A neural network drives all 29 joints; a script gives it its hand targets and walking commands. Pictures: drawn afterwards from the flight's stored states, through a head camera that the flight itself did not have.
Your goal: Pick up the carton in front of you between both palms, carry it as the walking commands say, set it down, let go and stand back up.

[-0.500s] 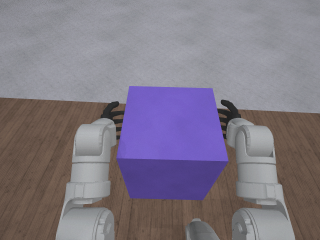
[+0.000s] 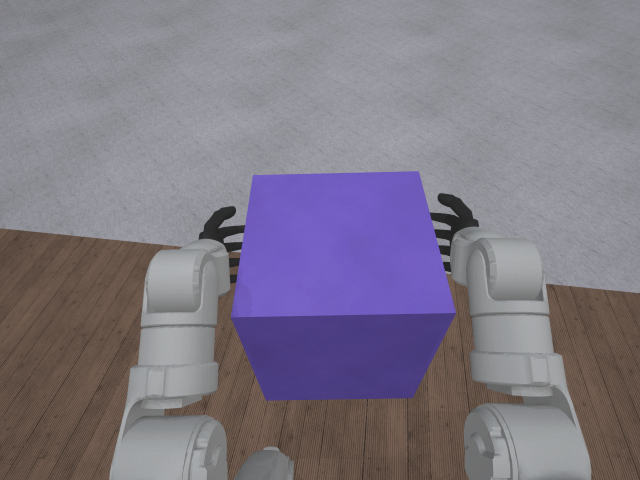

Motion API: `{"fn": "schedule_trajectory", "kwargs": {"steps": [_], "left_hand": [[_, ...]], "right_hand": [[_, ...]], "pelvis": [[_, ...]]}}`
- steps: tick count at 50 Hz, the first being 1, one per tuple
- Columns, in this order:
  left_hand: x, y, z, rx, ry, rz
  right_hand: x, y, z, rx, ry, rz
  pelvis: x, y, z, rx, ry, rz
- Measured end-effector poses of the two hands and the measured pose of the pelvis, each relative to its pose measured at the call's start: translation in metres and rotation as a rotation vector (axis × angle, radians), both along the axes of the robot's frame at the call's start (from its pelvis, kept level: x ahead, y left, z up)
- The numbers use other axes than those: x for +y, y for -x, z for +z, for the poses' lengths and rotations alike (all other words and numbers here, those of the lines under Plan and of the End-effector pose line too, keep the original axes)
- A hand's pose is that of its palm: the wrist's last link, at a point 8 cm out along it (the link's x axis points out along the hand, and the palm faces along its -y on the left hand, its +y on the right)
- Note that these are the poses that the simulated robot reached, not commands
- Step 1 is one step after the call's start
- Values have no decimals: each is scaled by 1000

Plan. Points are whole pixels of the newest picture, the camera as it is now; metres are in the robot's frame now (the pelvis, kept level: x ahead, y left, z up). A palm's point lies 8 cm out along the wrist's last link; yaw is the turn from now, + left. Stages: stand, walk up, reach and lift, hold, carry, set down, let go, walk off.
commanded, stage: carry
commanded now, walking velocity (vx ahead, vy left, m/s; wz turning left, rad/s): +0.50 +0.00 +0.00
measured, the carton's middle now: (337, 293) +0.35 +0.01 +0.02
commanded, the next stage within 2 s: none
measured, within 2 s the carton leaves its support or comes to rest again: neither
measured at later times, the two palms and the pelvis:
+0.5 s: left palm (252, 129) +0.67 +0.16 +0.05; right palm (423, 131) +0.65 -0.14 +0.06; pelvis +0.31 +0.04 -0.03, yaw -2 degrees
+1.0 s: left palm (286, 55) +0.96 +0.13 +0.05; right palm (418, 50) +0.97 -0.17 +0.05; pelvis +0.61 -0.02 -0.06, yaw +0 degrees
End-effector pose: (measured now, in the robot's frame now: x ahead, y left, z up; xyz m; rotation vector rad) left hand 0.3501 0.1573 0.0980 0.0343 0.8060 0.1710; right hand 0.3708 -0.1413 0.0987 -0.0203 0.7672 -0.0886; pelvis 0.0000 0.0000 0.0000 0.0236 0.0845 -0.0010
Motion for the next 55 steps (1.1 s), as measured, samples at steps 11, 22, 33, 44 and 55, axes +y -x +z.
{"fn": "schedule_trajectory", "kwargs": {"steps": [11, 22, 33, 44, 55], "left_hand": [[9, -143, 19, -98, 11, -6], [10, -285, -41, 25, 23, -112], [-3, -408, -27, -55, 51, -107], [-34, -560, -21, -138, -6, -75], [-28, -656, -51, -11, -2, -6]], "right_hand": [[8, -136, 17, -97, -23, -35], [10, -252, -34, 27, 48, -94], [-4, -370, -17, -54, 30, -127], [-35, -537, -21, -136, 2, -71], [-28, -654, -51, -9, 0, -5]], "pelvis": [[13, -139, -7, 14, 14, -20], [36, -278, -35, -15, 39, -27], [30, -393, -23, 12, 48, -22], [-5, -551, -69, -13, 20, -5], [-26, -654, -56, 3, 2, -4]]}}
